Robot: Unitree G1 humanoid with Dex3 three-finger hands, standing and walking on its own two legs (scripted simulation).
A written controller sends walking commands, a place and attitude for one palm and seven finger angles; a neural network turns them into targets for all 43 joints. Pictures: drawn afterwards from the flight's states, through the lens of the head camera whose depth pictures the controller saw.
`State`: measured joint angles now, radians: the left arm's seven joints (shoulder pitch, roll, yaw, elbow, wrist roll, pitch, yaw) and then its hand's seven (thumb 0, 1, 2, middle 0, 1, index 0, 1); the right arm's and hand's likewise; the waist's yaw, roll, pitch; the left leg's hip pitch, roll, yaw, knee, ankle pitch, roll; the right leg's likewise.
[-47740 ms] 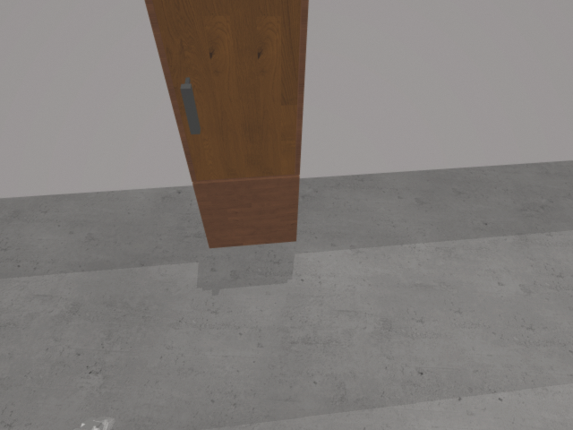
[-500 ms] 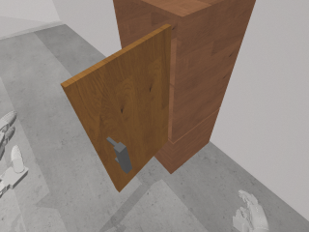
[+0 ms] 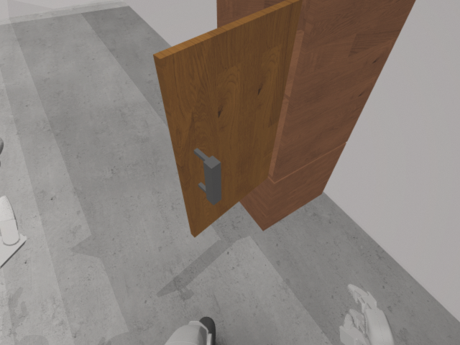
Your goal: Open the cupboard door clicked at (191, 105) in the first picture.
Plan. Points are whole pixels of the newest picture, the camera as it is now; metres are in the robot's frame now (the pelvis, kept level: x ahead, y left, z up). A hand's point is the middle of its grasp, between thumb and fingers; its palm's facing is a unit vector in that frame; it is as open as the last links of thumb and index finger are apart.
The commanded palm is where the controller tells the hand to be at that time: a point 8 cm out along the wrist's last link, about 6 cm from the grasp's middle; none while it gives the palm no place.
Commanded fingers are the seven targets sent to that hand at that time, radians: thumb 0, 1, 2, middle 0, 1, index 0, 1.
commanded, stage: step back with the hand held close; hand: left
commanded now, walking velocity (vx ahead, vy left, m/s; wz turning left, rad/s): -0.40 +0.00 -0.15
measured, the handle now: (206, 176) +0.46 +0.08 -0.03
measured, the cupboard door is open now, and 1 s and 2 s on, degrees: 100 100 100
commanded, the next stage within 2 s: stop stepping back and stand still in 0.22 s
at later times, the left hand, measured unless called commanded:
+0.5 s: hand out of the picture +0.08 +0.26 +0.18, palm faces +0.40 -0.80 -0.45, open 7.4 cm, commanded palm +0.04 +0.30 +0.19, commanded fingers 0.00 0.90 0.90 -0.20 -0.30 -0.20 -0.30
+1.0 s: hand out of the picture +0.05 +0.28 +0.17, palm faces +0.40 -0.81 -0.43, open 7.4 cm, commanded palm -0.01 +0.32 +0.19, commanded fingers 0.00 0.90 0.90 -0.20 -0.30 -0.20 -0.30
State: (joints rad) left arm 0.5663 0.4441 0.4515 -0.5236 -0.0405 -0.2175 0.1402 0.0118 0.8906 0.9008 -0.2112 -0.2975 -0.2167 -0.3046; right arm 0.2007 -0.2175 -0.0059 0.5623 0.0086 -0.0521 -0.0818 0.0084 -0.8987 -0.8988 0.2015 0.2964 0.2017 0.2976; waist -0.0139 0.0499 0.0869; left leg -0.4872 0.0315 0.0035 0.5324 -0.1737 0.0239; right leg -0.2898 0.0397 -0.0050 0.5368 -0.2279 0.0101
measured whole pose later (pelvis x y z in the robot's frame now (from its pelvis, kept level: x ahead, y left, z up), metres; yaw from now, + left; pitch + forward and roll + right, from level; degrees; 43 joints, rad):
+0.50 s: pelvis -0.12 +0.02 +0.00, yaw -4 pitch +0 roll -1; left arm 0.56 0.42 0.40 -0.55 -0.05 -0.23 0.16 0.01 0.89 0.90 -0.21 -0.30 -0.22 -0.30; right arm 0.18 -0.20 0.01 0.64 0.00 -0.09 -0.05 0.01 -0.90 -0.90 0.20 0.30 0.20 0.30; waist 0.06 0.01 0.00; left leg -0.52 0.02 0.06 0.69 -0.21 -0.02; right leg -0.16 0.04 0.02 0.59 -0.43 -0.01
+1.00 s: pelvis -0.18 +0.03 +0.00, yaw -6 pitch -2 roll +0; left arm 0.51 0.40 0.43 -0.41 -0.03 -0.20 0.18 0.01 0.89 0.90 -0.21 -0.30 -0.22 -0.30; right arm 0.31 -0.25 -0.02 0.70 0.00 -0.10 -0.10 0.01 -0.90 -0.90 0.20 0.30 0.20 0.30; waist -0.03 0.00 -0.03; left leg -0.32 0.03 0.06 0.58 -0.21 0.01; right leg -0.24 0.02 -0.02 0.62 -0.35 -0.03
